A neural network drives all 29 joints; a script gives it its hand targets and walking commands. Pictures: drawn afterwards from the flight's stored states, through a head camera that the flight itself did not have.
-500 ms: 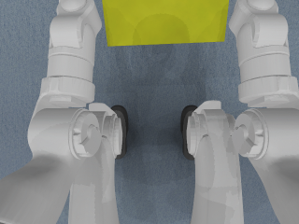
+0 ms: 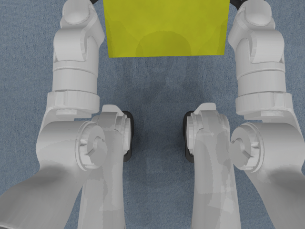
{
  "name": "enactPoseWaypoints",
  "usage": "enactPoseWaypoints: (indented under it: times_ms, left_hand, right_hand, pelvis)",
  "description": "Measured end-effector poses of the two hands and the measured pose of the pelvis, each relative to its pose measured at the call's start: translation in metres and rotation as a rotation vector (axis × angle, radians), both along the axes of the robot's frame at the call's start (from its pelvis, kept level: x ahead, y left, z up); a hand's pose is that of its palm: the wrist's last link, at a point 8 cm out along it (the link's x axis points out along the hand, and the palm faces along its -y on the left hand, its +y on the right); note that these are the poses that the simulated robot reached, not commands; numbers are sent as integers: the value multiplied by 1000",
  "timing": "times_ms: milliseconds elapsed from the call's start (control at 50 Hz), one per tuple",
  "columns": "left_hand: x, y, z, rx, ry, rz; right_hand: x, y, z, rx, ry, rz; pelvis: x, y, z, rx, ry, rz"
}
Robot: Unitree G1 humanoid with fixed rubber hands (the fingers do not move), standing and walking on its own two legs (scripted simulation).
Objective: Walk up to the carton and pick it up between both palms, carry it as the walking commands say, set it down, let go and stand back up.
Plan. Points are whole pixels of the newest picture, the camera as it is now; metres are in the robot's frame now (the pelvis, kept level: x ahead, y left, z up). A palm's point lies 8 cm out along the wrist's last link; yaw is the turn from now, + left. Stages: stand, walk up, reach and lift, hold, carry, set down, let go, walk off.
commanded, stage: reach and lift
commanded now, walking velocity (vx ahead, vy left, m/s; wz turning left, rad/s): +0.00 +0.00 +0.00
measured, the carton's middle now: (164, 9) +0.56 -0.02 -0.19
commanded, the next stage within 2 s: none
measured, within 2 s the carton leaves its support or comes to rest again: neither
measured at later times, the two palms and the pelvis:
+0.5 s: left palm out of the picture +0.53 +0.13 -0.03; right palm out of the picture +0.52 -0.17 -0.04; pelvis -0.01 +0.00 +0.05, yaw -1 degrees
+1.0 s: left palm out of the picture +0.51 +0.13 +0.05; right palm out of the picture +0.50 -0.17 +0.04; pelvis +0.00 +0.00 +0.11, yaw -1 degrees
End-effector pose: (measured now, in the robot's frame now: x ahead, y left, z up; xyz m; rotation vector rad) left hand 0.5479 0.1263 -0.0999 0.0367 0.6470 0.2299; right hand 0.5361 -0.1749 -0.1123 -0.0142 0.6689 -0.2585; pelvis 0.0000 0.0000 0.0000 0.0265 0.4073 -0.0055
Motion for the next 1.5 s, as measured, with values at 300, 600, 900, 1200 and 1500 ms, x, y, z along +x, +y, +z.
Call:
enactPoseWaypoints:
  times_ms: [300, 600, 900, 1200, 1500]
  left_hand:
    - [-11, 3, 45, 10, -3, 3]
    - [-22, 0, 88, 11, -9, 0]
    - [-38, 5, 133, 10, -11, 16]
    - [-50, 7, 180, 9, -6, 22]
    - [-63, 8, 257, 25, 86, -13]
  right_hand:
    - [-11, 3, 44, 9, -2, -7]
    - [-22, 0, 88, 13, -7, -16]
    - [-34, 6, 133, 19, -10, -11]
    - [-45, 8, 179, 20, -5, -9]
    - [-61, 7, 253, 30, 85, 7]
  pelvis:
    - [-5, -1, 31, 1, -41, -5]
    - [-5, -4, 63, 9, -86, -20]
    - [-2, -5, 98, 9, -138, -27]
    - [4, -1, 131, 2, -166, -31]
    - [59, 0, 172, 1, 67, -34]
